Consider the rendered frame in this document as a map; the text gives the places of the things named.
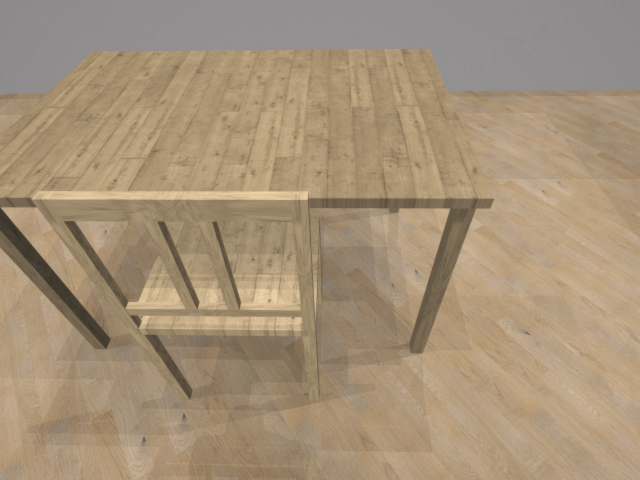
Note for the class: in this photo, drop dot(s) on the table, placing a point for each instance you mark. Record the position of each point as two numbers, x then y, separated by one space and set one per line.
355 128

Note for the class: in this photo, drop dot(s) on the chair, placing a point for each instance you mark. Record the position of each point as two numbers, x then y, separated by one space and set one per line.
232 263

